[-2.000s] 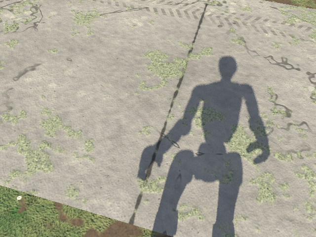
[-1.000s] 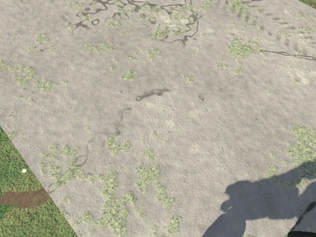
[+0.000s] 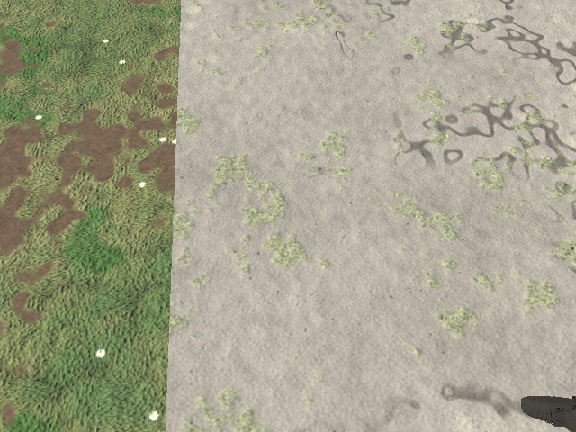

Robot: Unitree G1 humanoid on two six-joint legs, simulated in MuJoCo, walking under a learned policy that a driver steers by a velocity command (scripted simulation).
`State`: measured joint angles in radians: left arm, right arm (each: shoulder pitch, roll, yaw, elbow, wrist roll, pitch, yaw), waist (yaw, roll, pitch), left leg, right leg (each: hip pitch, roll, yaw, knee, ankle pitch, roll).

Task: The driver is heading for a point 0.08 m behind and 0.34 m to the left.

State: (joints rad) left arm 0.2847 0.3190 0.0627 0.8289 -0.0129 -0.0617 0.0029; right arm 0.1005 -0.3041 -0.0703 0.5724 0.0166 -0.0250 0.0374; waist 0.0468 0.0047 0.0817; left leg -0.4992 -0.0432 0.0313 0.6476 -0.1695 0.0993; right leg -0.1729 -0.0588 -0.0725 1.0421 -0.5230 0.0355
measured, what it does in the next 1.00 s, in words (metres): walks ahead, turning left: right foot, then left foot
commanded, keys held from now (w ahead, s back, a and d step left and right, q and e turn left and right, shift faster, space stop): q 0.86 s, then no key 0.14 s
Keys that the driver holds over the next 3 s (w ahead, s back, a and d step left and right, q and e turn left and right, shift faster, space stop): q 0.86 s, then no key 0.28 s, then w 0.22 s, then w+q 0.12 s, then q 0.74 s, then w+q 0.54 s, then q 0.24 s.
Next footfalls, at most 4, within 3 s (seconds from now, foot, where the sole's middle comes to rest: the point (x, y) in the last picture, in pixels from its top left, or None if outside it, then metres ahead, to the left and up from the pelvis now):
0.40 right None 0.32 -0.10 -0.75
0.80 left None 0.16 0.12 -0.75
1.24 right None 0.28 -0.07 -0.75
1.60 left None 0.27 0.27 -0.75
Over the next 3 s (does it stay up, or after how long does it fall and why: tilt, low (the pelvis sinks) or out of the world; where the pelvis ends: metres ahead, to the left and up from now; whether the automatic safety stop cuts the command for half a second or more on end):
stays up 0.36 0.46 0.00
